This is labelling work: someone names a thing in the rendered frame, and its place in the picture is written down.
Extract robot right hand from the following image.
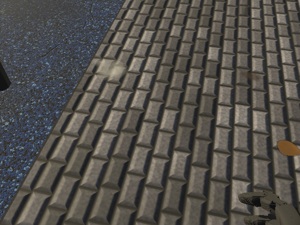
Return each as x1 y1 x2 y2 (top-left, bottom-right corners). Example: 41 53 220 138
238 190 300 225

